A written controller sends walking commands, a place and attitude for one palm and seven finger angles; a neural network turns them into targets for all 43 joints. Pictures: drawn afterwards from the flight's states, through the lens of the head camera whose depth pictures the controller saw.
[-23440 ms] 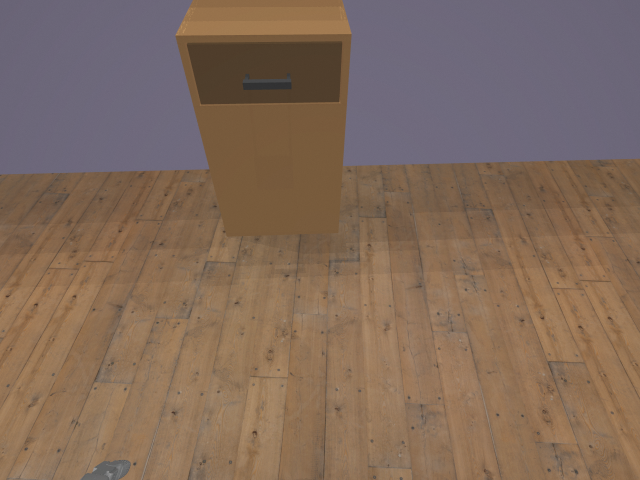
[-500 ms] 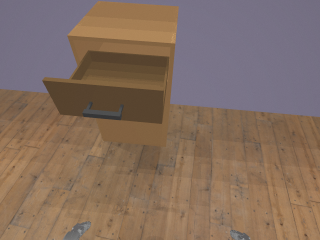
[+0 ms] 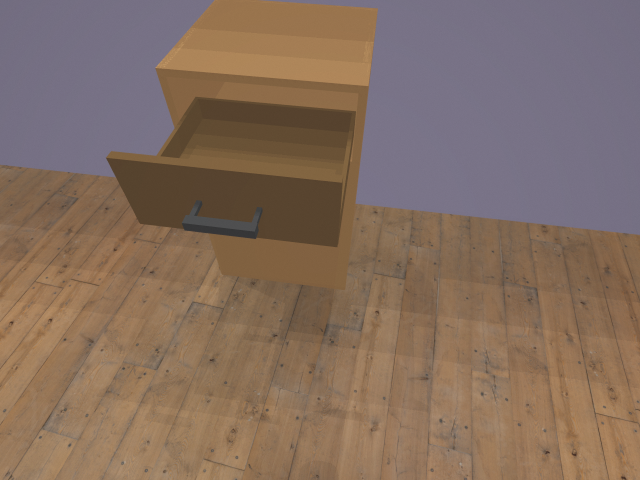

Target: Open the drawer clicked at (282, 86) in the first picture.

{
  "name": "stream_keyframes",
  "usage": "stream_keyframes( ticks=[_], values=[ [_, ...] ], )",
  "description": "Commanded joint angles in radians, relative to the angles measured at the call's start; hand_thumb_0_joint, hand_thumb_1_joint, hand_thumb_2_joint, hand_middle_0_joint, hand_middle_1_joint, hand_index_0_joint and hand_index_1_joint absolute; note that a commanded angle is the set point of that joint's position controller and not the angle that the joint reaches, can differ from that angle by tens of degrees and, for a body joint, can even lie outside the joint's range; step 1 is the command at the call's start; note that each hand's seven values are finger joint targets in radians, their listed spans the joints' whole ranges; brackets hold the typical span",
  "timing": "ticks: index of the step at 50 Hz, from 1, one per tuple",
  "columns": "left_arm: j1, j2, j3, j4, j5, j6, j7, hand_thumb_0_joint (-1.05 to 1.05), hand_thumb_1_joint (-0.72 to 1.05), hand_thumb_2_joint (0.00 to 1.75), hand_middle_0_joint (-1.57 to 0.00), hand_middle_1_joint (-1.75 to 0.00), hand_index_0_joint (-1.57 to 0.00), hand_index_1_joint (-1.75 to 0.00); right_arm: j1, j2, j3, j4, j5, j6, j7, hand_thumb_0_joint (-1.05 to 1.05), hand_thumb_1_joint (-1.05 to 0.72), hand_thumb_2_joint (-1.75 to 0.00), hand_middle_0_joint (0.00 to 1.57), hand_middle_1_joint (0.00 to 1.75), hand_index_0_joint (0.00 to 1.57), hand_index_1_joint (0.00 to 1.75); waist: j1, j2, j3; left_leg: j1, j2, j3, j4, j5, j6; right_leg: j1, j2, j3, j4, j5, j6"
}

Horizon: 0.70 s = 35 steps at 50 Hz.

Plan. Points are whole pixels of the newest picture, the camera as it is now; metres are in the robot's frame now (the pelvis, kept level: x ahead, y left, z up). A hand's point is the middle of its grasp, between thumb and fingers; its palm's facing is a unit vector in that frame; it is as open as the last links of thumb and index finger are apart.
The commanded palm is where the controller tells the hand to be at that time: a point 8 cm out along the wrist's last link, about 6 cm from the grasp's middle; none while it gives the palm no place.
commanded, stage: let the arm hang, fingers relaxed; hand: left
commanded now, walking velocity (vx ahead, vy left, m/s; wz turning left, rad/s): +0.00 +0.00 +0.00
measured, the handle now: (224, 218) +0.56 +0.22 -0.07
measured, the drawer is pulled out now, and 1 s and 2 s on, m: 0.29 0.29 0.29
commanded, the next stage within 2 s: look to check the result in 0.36 s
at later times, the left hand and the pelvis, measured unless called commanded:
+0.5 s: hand out of the picture -0.01 +0.17 -0.18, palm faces +0.02 -0.98 -0.19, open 7.3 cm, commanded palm none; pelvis +0.01 +0.00 +0.00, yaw -1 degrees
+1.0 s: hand out of the picture +0.01 +0.16 -0.18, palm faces +0.02 -0.98 -0.18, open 7.3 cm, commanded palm none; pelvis +0.02 -0.01 +0.00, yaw -1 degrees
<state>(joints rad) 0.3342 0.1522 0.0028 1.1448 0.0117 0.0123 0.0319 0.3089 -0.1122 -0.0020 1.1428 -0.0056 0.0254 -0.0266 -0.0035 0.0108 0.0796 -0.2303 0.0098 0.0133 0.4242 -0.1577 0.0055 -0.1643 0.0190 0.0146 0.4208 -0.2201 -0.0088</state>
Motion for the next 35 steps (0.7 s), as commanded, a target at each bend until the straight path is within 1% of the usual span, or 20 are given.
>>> stream_keyframes(
  ticks=[1,3,4,5,8,10,11,13,15,17,18,19,21,23,25,28,29,30,33,35],
  values=[
    [0.070,0.088,0.018,-0.025,-0.001,-0.012,0.006,0.00,0.90,0.90,-0.20,-0.30,-0.20,-0.30,0.079,-0.083,-0.025,-0.016,-0.003,-0.018,-0.009,0.00,-0.90,-0.90,0.20,0.30,0.20,0.30,-0.002,-0.008,0.036,0.014,0.067,-0.089,-0.104,-0.124,0.024,-0.107,-0.075,0.069,-0.106,-0.092,-0.039],
    [0.084,0.081,0.018,-0.029,-0.001,-0.015,0.009,0.00,0.90,0.90,-0.20,-0.30,-0.20,-0.30,0.073,-0.074,-0.028,-0.017,-0.002,-0.019,-0.009,0.00,-0.90,-0.90,0.20,0.30,0.20,0.30,0.004,-0.005,0.045,0.021,0.068,-0.087,-0.101,-0.117,0.025,-0.122,-0.071,0.069,-0.106,-0.091,-0.039],
    [0.080,0.077,0.019,-0.030,-0.001,-0.015,0.009,0.00,0.90,0.90,-0.20,-0.30,-0.20,-0.30,0.077,-0.070,-0.028,-0.017,-0.004,-0.019,-0.010,0.00,-0.90,-0.90,0.20,0.30,0.20,0.30,0.000,-0.008,0.041,0.013,0.067,-0.087,-0.099,-0.123,0.025,-0.116,-0.073,0.069,-0.107,-0.090,-0.039],
    [0.074,0.075,0.020,-0.034,-0.001,-0.016,0.009,0.00,0.90,0.90,-0.20,-0.30,-0.20,-0.30,0.079,-0.067,-0.029,-0.017,-0.004,-0.020,-0.010,0.00,-0.90,-0.90,0.20,0.30,0.20,0.30,-0.002,0.007,0.035,0.013,0.065,-0.084,-0.096,-0.115,0.024,-0.111,-0.073,0.072,-0.103,-0.077,-0.040],
    [0.075,0.067,0.023,-0.038,0.001,-0.020,0.010,0.00,0.90,0.90,-0.20,-0.30,-0.20,-0.30,0.077,-0.062,-0.030,-0.017,-0.002,-0.025,-0.011,0.00,-0.90,-0.90,0.20,0.30,0.20,0.30,0.001,-0.004,0.036,0.029,0.069,-0.083,-0.092,-0.083,0.023,-0.121,-0.073,0.070,-0.096,-0.052,-0.040],
    [0.063,0.064,0.024,-0.040,0.000,-0.019,0.010,0.00,0.90,0.90,-0.20,-0.30,-0.20,-0.30,0.081,-0.054,-0.030,-0.015,-0.004,-0.026,-0.011,0.00,-0.90,-0.90,0.20,0.30,0.20,0.30,-0.002,0.013,0.042,0.013,0.068,-0.080,-0.093,-0.085,0.023,-0.112,-0.076,0.069,-0.095,-0.042,-0.040],
    [0.061,0.065,0.026,-0.038,0.000,-0.018,0.009,0.00,0.90,0.90,-0.20,-0.30,-0.20,-0.30,0.082,-0.054,-0.029,-0.015,-0.004,-0.026,-0.012,0.00,-0.90,-0.90,0.20,0.30,0.20,0.30,-0.002,0.026,0.041,0.012,0.066,-0.082,-0.096,-0.092,0.022,-0.108,-0.075,0.071,-0.094,-0.044,-0.040],
    [0.068,0.064,0.026,-0.038,0.001,-0.021,0.010,0.00,0.90,0.90,-0.20,-0.30,-0.20,-0.30,0.079,-0.054,-0.032,-0.021,-0.002,-0.027,-0.012,0.00,-0.90,-0.90,0.20,0.30,0.20,0.30,0.002,0.016,0.035,0.028,0.068,-0.080,-0.089,-0.071,0.022,-0.112,-0.074,0.074,-0.096,-0.033,-0.042],
    [0.058,0.064,0.027,-0.038,0.000,-0.021,0.009,0.00,0.90,0.90,-0.20,-0.30,-0.20,-0.30,0.084,-0.057,-0.031,-0.020,-0.004,-0.029,-0.014,0.00,-0.90,-0.90,0.20,0.30,0.20,0.30,-0.003,0.017,0.018,0.032,0.072,-0.081,-0.091,-0.059,0.023,-0.093,-0.076,0.071,-0.092,-0.014,-0.040],
    [0.053,0.064,0.029,-0.037,0.000,-0.021,0.009,0.00,0.90,0.90,-0.20,-0.30,-0.20,-0.30,0.083,-0.059,-0.030,-0.019,-0.004,-0.030,-0.015,0.00,-0.90,-0.90,0.20,0.30,0.20,0.30,-0.003,0.034,0.020,0.030,0.072,-0.080,-0.096,-0.062,0.021,-0.088,-0.076,0.070,-0.092,-0.012,-0.040],
    [0.062,0.065,0.029,-0.035,0.001,-0.022,0.010,0.00,0.90,0.90,-0.20,-0.30,-0.20,-0.30,0.077,-0.061,-0.032,-0.021,-0.002,-0.030,-0.014,0.00,-0.90,-0.90,0.20,0.30,0.20,0.30,0.001,0.012,0.022,0.044,0.075,-0.082,-0.095,-0.055,0.022,-0.100,-0.074,0.069,-0.093,-0.013,-0.040],
    [0.055,0.062,0.027,-0.033,0.000,-0.020,0.009,0.00,0.90,0.90,-0.20,-0.30,-0.20,-0.30,0.081,-0.061,-0.033,-0.022,-0.004,-0.029,-0.015,0.00,-0.90,-0.90,0.20,0.30,0.20,0.30,-0.003,0.014,0.029,0.037,0.076,-0.083,-0.100,-0.074,0.022,-0.099,-0.075,0.067,-0.096,-0.023,-0.039],
    [0.055,0.066,0.029,-0.033,0.000,-0.020,0.008,0.00,0.90,0.90,-0.20,-0.30,-0.20,-0.30,0.077,-0.064,-0.032,-0.022,-0.004,-0.028,-0.014,0.00,-0.90,-0.90,0.20,0.30,0.20,0.30,-0.002,0.024,0.032,0.033,0.074,-0.081,-0.104,-0.082,0.021,-0.100,-0.077,0.071,-0.099,-0.027,-0.039],
    [0.061,0.069,0.028,-0.031,0.001,-0.022,0.009,0.00,0.90,0.90,-0.20,-0.30,-0.20,-0.30,0.073,-0.070,-0.035,-0.025,-0.001,-0.028,-0.014,0.00,-0.90,-0.90,0.20,0.30,0.20,0.30,-0.001,-0.010,0.024,0.053,0.077,-0.080,-0.099,-0.074,0.021,-0.107,-0.074,0.075,-0.101,-0.029,-0.038],
    [0.053,0.069,0.028,-0.032,0.001,-0.021,0.009,0.00,0.90,0.90,-0.20,-0.30,-0.20,-0.30,0.074,-0.069,-0.034,-0.022,-0.003,-0.028,-0.013,0.00,-0.90,-0.90,0.20,0.30,0.20,0.30,-0.004,0.006,0.021,0.049,0.074,-0.077,-0.099,-0.066,0.021,-0.096,-0.078,0.071,-0.101,-0.020,-0.037],
    [0.062,0.071,0.027,-0.030,0.001,-0.024,0.009,0.00,0.90,0.90,-0.20,-0.30,-0.20,-0.30,0.064,-0.075,-0.035,-0.024,-0.001,-0.027,-0.013,0.00,-0.90,-0.90,0.20,0.30,0.20,0.30,-0.002,-0.004,0.023,0.064,0.074,-0.076,-0.093,-0.058,0.020,-0.108,-0.077,0.078,-0.108,-0.027,-0.038],
    [0.054,0.073,0.027,-0.029,0.000,-0.023,0.009,0.00,0.90,0.90,-0.20,-0.30,-0.20,-0.30,0.068,-0.073,-0.035,-0.022,-0.003,-0.026,-0.013,0.00,-0.90,-0.90,0.20,0.30,0.20,0.30,-0.007,-0.005,0.024,0.058,0.076,-0.075,-0.094,-0.063,0.020,-0.102,-0.081,0.072,-0.111,-0.029,-0.037],
    [0.051,0.075,0.028,-0.029,0.000,-0.022,0.009,0.00,0.90,0.90,-0.20,-0.30,-0.20,-0.30,0.069,-0.072,-0.033,-0.020,-0.002,-0.027,-0.012,0.00,-0.90,-0.90,0.20,0.30,0.20,0.30,-0.006,0.002,0.018,0.056,0.074,-0.075,-0.095,-0.054,0.020,-0.094,-0.081,0.075,-0.107,-0.020,-0.038],
    [0.058,0.075,0.028,-0.027,0.000,-0.025,0.010,0.00,0.90,0.90,-0.20,-0.30,-0.20,-0.30,0.056,-0.080,-0.035,-0.023,0.000,-0.029,-0.013,0.00,-0.90,-0.90,0.20,0.30,0.20,0.30,-0.002,-0.008,0.014,0.076,0.076,-0.073,-0.087,-0.024,0.019,-0.099,-0.080,0.076,-0.106,-0.003,-0.037],
    [0.046,0.077,0.028,-0.028,-0.001,-0.025,0.010,0.00,0.90,0.90,-0.20,-0.30,-0.20,-0.30,0.059,-0.078,-0.034,-0.018,-0.002,-0.031,-0.014,0.00,-0.90,-0.90,0.20,0.30,0.20,0.30,-0.006,0.003,0.007,0.071,0.078,-0.070,-0.087,-0.006,0.019,-0.079,-0.082,0.075,-0.104,0.017,-0.036]
  ],
)
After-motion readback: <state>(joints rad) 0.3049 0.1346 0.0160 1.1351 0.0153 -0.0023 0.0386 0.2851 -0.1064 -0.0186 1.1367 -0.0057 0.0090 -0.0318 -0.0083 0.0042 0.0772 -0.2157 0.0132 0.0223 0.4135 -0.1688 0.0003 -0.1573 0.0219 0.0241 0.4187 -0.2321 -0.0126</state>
